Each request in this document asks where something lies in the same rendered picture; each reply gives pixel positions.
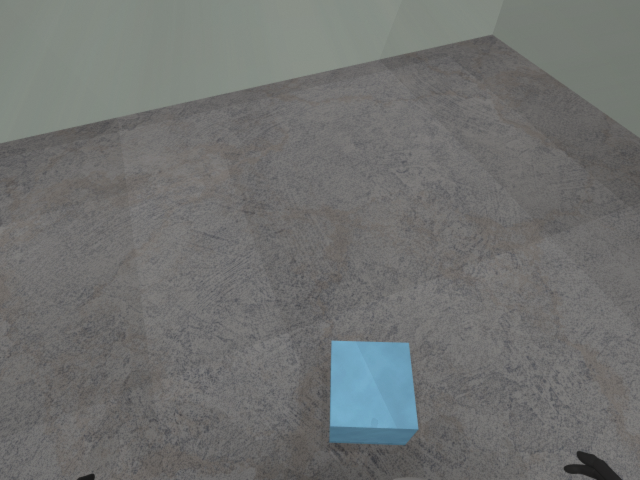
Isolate carton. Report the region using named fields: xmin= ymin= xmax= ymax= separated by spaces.
xmin=329 ymin=341 xmax=418 ymax=445

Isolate robot right hand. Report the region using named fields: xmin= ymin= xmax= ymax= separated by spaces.
xmin=564 ymin=451 xmax=622 ymax=480

